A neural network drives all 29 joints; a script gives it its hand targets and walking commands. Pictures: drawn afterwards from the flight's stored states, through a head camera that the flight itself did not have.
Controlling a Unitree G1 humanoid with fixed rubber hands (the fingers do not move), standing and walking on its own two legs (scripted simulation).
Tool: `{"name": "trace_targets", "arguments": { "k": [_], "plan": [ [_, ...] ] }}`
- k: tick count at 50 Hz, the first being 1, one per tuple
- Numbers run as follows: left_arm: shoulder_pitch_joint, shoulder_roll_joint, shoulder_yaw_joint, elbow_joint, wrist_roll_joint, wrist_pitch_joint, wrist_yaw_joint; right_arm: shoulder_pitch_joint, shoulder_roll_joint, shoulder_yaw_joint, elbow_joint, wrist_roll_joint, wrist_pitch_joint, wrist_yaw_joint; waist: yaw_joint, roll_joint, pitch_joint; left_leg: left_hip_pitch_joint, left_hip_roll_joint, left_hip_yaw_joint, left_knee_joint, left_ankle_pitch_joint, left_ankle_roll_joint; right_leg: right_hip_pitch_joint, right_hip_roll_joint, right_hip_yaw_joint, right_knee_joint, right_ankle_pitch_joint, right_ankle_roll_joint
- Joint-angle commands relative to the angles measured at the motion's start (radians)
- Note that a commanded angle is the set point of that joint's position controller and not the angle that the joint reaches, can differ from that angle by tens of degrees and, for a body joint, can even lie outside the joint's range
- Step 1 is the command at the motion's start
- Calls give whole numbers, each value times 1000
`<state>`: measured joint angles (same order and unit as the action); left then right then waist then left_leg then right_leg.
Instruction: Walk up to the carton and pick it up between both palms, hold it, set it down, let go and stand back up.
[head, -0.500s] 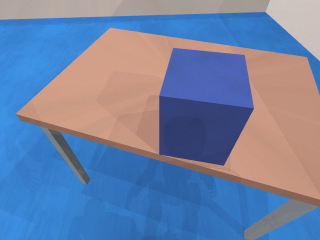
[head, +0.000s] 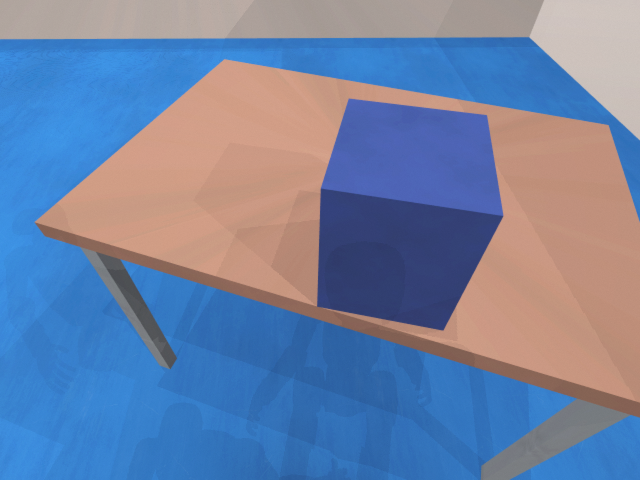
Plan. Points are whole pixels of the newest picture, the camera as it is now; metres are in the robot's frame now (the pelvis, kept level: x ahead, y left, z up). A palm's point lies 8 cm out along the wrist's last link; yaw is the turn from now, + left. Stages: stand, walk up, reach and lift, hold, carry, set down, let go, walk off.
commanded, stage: walk up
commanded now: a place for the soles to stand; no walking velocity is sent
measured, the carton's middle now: (396, 216) +0.48 -0.09 +0.06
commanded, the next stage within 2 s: reach and lift in 0.40 s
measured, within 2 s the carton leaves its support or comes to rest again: neither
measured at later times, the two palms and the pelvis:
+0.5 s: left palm out of the picture +0.02 +0.28 -0.14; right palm out of the picture +0.08 -0.25 -0.13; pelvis -0.01 +0.00 -0.01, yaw -4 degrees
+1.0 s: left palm out of the picture +0.15 +0.22 -0.07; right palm out of the picture +0.08 -0.26 -0.06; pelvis -0.06 -0.04 +0.01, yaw -13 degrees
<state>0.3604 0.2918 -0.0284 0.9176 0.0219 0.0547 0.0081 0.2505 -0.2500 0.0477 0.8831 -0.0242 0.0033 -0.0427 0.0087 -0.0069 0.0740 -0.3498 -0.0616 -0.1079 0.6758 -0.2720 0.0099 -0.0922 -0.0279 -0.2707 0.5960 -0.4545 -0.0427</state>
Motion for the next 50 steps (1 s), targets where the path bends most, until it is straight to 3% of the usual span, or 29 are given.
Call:
{"name": "trace_targets", "arguments": {
  "k": [1, 4, 6, 7, 8, 12, 14, 17, 19, 20, 21, 22, 23, 24, 25, 26, 29, 30, 31, 32, 33, 35, 37, 40, 42, 44, 46, 47, 50],
  "plan": [
    [77, 104, 20, -17, -4, -4, 3, 60, -147, -33, -30, 1, -6, -7, -14, 72, 16, -35, 133, -216, -186, 60, 92, -59, -68, 154, -125, 6, -27],
    [117, 79, 9, -9, -8, -10, 2, 41, -162, -29, -21, 0, -5, -5, 12, 114, 44, -140, 137, -245, -234, 2, 85, 1, -74, 184, -159, 9, -23],
    [142, 96, 15, 15, -1, -18, 6, 1, -119, -19, -19, 6, -6, 1, 29, 48, 40, -164, 91, -152, -180, 14, 55, 52, -109, 205, -240, 27, -44],
    [130, 104, 19, 9, -2, -23, 15, -12, -98, -10, -17, 8, -10, 4, 27, 27, 44, -167, 70, -60, -111, 150, 39, 69, -162, 224, -273, 153, -32],
    [108, 113, 19, 16, 6, -29, 16, 4, -79, -6, -9, 7, -15, 4, 6, 20, 33, -109, 62, -34, -98, 196, 30, 48, -198, 216, -282, 250, -54],
    [95, 116, 32, 10, 0, -25, 15, 55, -95, -16, 14, -4, -23, -1, -9, 13, -22, -2, 72, -48, -85, 335, 52, 44, -127, 121, -155, 368, -21],
    [106, 105, 28, 12, 1, -17, 11, 74, -121, -22, 8, -5, -17, -4, -11, -4, -46, 0, 94, -91, -90, 295, 70, 26, -107, 129, -128, 278, -31],
    [84, 98, 21, -5, 0, -11, 11, 31, -115, -20, -2, 5, -6, -7, -7, 30, 20, -25, 67, -63, -85, 100, 55, -66, -151, 187, -215, 97, -54],
    [79, 103, 21, 11, 6, -13, 12, 49, -92, -17, -2, -4, -8, -5, -20, -18, 43, -33, 76, -45, -80, 177, 45, -55, -156, 164, -226, 133, -59],
    [95, 96, 15, 7, 3, -17, 12, 64, -97, -11, 10, -6, -11, -3, -19, 6, 42, -33, 82, -56, -90, 232, 47, -44, -141, 145, -190, 196, -54],
    [-772, 331, 93, -465, -78, 143, 7, -605, -58, -172, -37, -133, -76, 14, -108, 14, -92, -76, 136, 72, 5, 58, -23, -492, -6, 182, 146, 114, 6],
    [-590, 248, 93, -375, -57, 268, 29, -478, -77, -188, 17, -105, -69, 49, -91, 21, 13, -40, 110, 111, 17, -109, -42, -582, -34, 185, 135, -31, 12],
    [-578, 209, 79, -410, -37, 343, 28, -504, -75, -194, 16, -133, -50, 72, -91, -23, 19, -19, 115, 100, 35, -180, -26, -596, -49, 190, 154, -108, 11],
    [-571, 163, 102, -454, -24, 413, 27, -482, -98, -184, 16, -121, -19, 93, -51, 7, -85, 1, 124, 110, 57, -91, -37, -548, -49, 170, 191, -43, 24],
    [-523, 128, 78, -451, -31, 464, 27, -444, -105, -153, 58, -124, 1, 109, -41, 20, -133, 18, 133, 103, 60, -5, -56, -544, -52, 155, 201, 40, 31],
    [-445, 116, 96, -492, -26, 505, 31, -403, -136, -113, 46, -60, 3, 128, 1, 76, -283, 118, 140, 81, 77, 230, -64, -538, -42, 143, 228, 158, 26],
    [-168, 18, 90, -547, -16, 593, 16, -255, -264, -42, 103, 65, -12, 151, -24, 136, -496, 559, 174, -60, 157, 881, -98, -621, 39, 105, 219, 458, 13],
    [-105, -37, 96, -539, -9, 605, 2, -213, -284, -23, 128, 102, -18, 148, -28, 165, -502, 632, 170, -66, 105, 901, -127, -595, 64, 79, 160, 443, 16],
    [-58, -58, 115, -525, -8, 617, -9, -216, -299, -20, 88, 127, -22, 143, -39, 136, -461, 655, 174, -77, 65, 903, -130, -565, 78, 87, 85, 432, 15],
    [-18, -25, 144, -527, 8, 612, -18, -222, -311, -3, 42, 153, -26, 133, -20, 112, -412, 638, 147, -25, 40, 890, -127, -520, 82, 99, 18, 498, 20],
    [-16, -6, 180, -509, 19, 601, -30, -254, -296, 23, 31, 167, -34, 112, 2, 31, -336, 565, 88, 54, -18, 652, -93, -432, 65, 118, -48, 529, 24],
    [-54, 50, 230, -471, 56, 551, -36, -301, -230, 52, -79, 135, -43, 79, 38, -109, -164, 272, 27, 121, -103, 315, -31, -212, 24, 181, -70, 671, 43],
    [-177, 122, 280, -452, 95, 483, -23, -330, -141, 60, -160, 84, -51, 66, 76, -140, -125, 81, 14, 145, -129, 219, -13, -126, -15, 245, -70, 731, 76],
    [-340, 152, 323, -457, 80, 381, -26, -343, 3, 68, -279, 66, -65, 46, 102, -178, -77, 26, 32, 165, -128, 74, 11, -171, -103, 427, -170, 485, 126],
    [-452, 168, 317, -531, 40, 332, -36, -343, 62, 54, -336, 71, -59, 25, 103, -145, -99, 16, 47, 175, -117, 36, 17, -165, -133, 493, -191, 371, 143],
    [-469, 159, 256, -597, -5, 303, -33, -306, 73, 34, -406, 76, -49, 10, 74, -62, -117, 51, 69, 184, -129, 21, -5, -186, -126, 491, -215, 217, 132],
    [-418, 126, 174, -642, -42, 302, -21, -262, 61, 12, -400, 70, -31, 11, 40, 51, -138, 134, 86, 184, -155, 64, -15, -254, -98, 408, -220, 171, 101],
    [-392, 135, 165, -647, -56, 308, -16, -247, 45, 3, -404, 75, -25, 14, 43, 85, -152, 173, 87, 177, -172, 70, -19, -290, -89, 373, -227, 190, 89],
    [-336, 110, 117, -591, -79, 349, -19, -224, -18, -47, -349, 33, -6, 8, 14, 97, -132, 251, 91, 187, -212, 27, -39, -343, -54, 264, -255, 102, 57]
  ]
}}
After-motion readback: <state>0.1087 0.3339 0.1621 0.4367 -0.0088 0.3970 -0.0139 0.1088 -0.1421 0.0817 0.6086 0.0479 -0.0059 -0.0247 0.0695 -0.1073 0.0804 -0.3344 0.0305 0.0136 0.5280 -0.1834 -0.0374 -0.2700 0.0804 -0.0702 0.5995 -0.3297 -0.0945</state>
